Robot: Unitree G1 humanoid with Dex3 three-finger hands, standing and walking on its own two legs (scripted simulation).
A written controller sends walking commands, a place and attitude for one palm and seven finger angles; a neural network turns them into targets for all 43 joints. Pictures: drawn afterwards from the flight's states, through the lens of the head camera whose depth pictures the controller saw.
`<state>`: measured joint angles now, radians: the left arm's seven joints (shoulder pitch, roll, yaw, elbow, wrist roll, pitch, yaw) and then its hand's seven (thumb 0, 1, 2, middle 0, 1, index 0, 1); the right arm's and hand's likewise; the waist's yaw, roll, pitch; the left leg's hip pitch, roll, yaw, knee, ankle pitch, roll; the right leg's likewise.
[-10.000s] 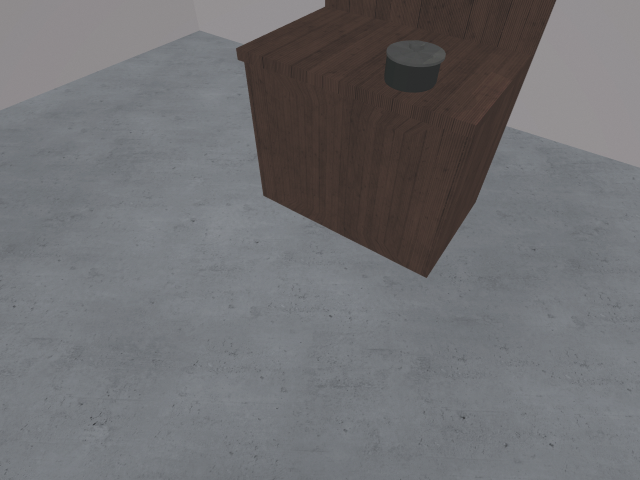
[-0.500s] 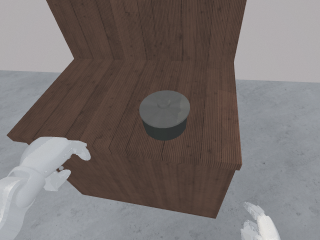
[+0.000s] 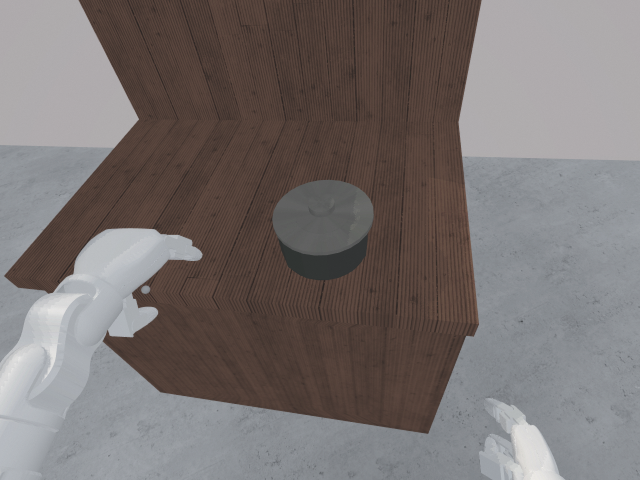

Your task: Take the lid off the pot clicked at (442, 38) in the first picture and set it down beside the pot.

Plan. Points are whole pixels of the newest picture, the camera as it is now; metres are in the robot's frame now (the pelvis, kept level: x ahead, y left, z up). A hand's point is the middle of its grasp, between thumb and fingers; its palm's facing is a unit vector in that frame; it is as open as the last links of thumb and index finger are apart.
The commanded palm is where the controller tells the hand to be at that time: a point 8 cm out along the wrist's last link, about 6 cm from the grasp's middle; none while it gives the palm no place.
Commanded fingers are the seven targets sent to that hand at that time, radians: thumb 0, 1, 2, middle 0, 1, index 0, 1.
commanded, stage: move the open hand above the knob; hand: left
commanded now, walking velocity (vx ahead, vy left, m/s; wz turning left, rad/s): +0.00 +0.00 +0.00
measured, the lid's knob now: (321, 205) +0.52 +0.05 +0.04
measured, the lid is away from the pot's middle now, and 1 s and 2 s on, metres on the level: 0.00 0.00 0.00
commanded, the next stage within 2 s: none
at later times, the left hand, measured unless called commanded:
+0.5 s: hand (210, 252) +0.36 +0.18 +0.10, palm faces -0.25 -0.01 -0.97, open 10.1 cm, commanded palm +0.35 +0.17 +0.17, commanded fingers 0.00 -0.28 1.38 -0.82 -0.08 -0.82 -0.08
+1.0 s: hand (261, 218) +0.42 +0.12 +0.11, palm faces -0.24 -0.01 -0.97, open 10.1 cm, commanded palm +0.41 +0.12 +0.17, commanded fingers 0.00 -0.28 1.38 -0.82 -0.08 -0.82 -0.08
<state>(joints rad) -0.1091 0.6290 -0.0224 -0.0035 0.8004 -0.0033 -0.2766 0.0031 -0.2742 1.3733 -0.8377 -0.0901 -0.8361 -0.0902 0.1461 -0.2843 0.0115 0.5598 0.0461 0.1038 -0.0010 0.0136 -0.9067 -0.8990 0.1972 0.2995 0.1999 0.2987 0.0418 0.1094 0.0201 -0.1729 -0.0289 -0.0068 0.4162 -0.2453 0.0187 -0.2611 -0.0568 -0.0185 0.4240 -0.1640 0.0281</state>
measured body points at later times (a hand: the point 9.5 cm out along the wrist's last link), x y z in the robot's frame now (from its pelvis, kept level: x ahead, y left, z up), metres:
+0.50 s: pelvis +0.01 -0.01 +0.00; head +0.03 -0.06 +0.44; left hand +0.37 +0.18 +0.16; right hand +0.20 -0.24 -0.12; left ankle -0.02 +0.11 -0.74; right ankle +0.04 -0.14 -0.74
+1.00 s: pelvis +0.02 -0.01 -0.01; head +0.04 -0.06 +0.44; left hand +0.43 +0.12 +0.16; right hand +0.18 -0.25 -0.13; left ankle -0.02 +0.11 -0.74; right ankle +0.04 -0.14 -0.74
